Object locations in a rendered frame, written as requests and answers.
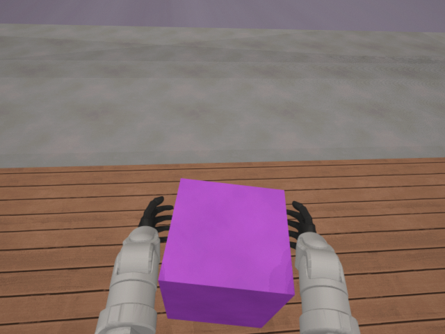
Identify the left robot forearm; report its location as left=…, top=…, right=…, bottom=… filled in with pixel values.
left=95, top=226, right=160, bottom=334

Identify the right robot hand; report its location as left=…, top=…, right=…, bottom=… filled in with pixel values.
left=286, top=201, right=316, bottom=249

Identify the right robot forearm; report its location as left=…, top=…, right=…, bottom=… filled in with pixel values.
left=295, top=232, right=361, bottom=334

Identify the carton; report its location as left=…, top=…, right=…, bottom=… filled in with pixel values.
left=158, top=178, right=295, bottom=328

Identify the left robot hand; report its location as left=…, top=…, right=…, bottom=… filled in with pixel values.
left=138, top=196, right=173, bottom=243

